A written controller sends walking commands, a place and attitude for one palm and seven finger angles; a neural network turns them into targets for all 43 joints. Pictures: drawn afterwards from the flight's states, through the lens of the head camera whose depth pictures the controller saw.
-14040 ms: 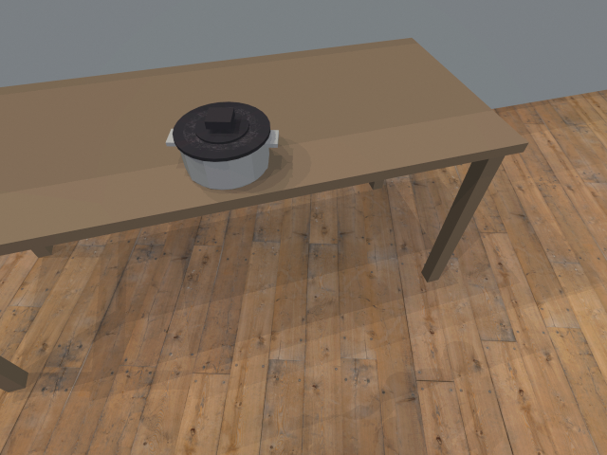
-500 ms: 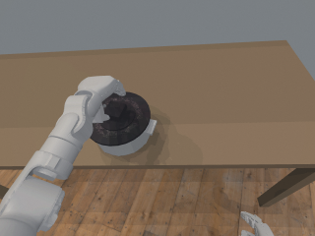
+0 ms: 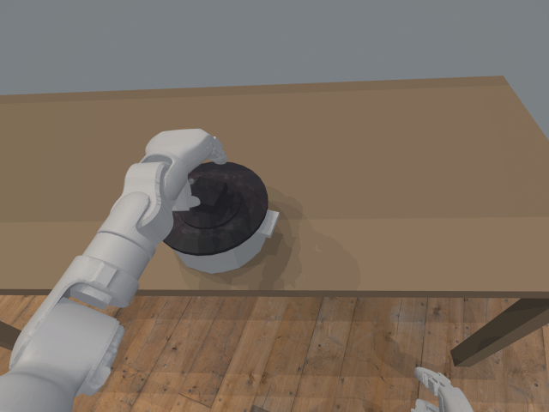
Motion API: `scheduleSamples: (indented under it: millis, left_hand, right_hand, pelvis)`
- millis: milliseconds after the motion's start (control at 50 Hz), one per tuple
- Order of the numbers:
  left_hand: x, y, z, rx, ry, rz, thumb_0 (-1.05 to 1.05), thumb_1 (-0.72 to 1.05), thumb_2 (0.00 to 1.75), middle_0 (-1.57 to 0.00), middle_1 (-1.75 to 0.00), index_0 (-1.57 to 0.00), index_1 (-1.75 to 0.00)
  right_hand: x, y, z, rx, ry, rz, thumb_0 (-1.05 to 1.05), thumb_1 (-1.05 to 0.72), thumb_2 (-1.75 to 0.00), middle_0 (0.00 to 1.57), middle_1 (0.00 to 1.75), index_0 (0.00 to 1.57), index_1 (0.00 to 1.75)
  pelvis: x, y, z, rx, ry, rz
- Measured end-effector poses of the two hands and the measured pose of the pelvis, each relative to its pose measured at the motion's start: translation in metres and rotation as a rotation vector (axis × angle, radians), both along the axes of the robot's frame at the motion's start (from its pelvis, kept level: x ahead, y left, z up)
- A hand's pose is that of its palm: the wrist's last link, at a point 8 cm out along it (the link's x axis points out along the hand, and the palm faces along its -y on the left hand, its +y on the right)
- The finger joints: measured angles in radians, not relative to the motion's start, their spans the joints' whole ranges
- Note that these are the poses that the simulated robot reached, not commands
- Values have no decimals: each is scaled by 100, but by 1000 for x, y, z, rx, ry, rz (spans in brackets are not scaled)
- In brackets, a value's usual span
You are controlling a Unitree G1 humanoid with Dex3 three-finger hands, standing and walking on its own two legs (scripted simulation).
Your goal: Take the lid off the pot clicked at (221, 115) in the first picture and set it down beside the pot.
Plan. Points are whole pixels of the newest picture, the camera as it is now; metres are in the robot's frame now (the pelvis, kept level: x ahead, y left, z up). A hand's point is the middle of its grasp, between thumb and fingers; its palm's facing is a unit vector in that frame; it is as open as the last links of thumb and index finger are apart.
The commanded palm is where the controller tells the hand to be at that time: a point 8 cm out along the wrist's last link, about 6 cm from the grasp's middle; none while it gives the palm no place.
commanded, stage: move the open hand above the knob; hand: left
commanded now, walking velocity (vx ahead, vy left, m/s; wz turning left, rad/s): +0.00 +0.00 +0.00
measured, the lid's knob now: (207, 194) +0.46 +0.14 +0.03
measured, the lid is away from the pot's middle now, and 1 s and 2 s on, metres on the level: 0.00 0.00 0.01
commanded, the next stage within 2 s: lower the open fingers around the knob in 0.26 s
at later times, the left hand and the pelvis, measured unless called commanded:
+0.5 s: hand (192, 180) +0.43 +0.14 +0.09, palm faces -0.33 -0.05 -0.94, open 10.3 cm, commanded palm +0.43 +0.14 +0.15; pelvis +0.00 +0.00 +0.00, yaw +0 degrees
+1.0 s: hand (197, 198) +0.43 +0.14 +0.05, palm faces -0.37 -0.06 -0.93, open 10.3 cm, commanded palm +0.43 +0.14 +0.12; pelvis +0.00 +0.00 +0.00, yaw +0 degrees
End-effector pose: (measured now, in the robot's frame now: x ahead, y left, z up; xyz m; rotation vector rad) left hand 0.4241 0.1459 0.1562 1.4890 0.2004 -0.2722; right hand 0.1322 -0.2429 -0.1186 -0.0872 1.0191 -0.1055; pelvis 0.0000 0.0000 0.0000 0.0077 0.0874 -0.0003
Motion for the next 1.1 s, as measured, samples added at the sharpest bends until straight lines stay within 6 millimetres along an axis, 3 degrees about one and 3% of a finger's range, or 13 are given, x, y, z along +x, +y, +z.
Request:
scheduleSamples:
  millis: [180, 460, 620, 980, 1100]
  left_hand:
    - [1, -3, 1, 6, 7, 12, 0, -24, 127, -81, -8, -81, -8]
    - [8, -1, -3, 11, 24, 15, 0, -24, 127, -81, -8, -81, -8]
    - [6, -2, -16, 3, 45, 0, 0, -24, 127, -80, -8, -81, -8]
    - [6, 1, -44, 7, 78, 22, 0, -24, 127, -80, -8, -80, -8]
    - [6, -1, -44, -8, 51, 5, 0, -24, 127, -80, -8, -81, -8]
  right_hand:
    - [1, 3, 1, 5, -12, 0, 1, -91, -89, 20, 30, 20, 30]
    - [-20, -11, -1, -26, 32, -40, 1, -91, -89, 20, 30, 20, 30]
    - [-24, -16, -2, -39, 54, -50, 1, -91, -89, 20, 30, 19, 30]
    - [-14, -7, -4, -23, 52, -46, 1, -91, -89, 20, 30, 20, 30]
    - [-17, -7, -6, -25, 63, -53, 1, -91, -89, 20, 30, 20, 30]
  pelvis:
    - [-2, -1, 0, 1, -2, 0]
    - [-1, -3, 0, 1, 1, -7]
    - [1, -3, 0, -1, 5, -9]
    - [4, -2, -2, -3, 29, -7]
    - [5, -1, -2, -3, 32, -7]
